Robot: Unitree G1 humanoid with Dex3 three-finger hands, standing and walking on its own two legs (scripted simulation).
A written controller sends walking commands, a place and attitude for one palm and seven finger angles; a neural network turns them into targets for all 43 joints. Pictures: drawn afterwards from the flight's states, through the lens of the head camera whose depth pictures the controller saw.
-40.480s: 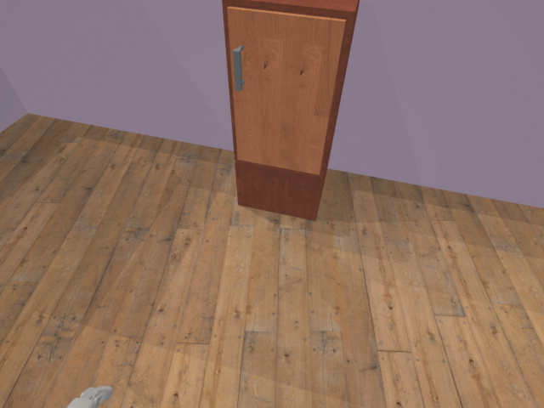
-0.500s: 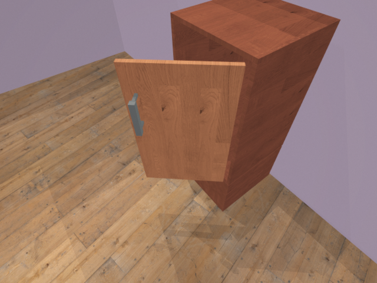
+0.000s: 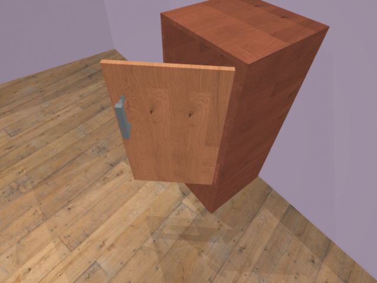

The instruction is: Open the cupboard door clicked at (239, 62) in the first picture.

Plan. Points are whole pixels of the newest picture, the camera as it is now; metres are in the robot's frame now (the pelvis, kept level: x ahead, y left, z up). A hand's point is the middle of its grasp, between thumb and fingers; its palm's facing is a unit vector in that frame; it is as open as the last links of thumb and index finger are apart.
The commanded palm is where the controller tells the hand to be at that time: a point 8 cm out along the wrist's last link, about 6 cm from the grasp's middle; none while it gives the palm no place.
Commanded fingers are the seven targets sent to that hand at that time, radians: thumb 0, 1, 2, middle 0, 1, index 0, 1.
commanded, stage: come to a stop and stand still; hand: left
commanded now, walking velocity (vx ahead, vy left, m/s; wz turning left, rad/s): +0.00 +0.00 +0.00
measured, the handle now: (124, 117) +0.57 +0.23 -0.02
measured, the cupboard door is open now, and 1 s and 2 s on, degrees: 48 48 48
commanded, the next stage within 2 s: look again from close up in 0.82 s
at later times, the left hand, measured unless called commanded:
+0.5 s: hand out of the picture +0.02 +0.20 -0.18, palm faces +0.00 -0.97 -0.23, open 7.4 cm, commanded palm none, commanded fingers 0.00 0.90 0.90 -0.20 -0.30 -0.20 -0.30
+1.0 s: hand out of the picture +0.00 +0.20 -0.18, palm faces -0.02 -0.98 -0.21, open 7.4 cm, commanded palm none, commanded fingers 0.00 0.90 0.90 -0.20 -0.30 -0.20 -0.30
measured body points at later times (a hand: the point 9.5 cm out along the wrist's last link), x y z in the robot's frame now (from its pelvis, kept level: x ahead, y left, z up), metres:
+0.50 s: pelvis +0.00 +0.01 -0.01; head +0.01 +0.01 +0.44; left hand +0.02 +0.25 -0.16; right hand +0.04 -0.22 -0.16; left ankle +0.00 +0.11 -0.74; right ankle -0.05 -0.11 -0.74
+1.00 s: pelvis -0.01 +0.02 +0.00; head +0.01 +0.02 +0.45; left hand +0.00 +0.25 -0.16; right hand +0.01 -0.22 -0.15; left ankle +0.00 +0.11 -0.74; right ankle -0.05 -0.11 -0.74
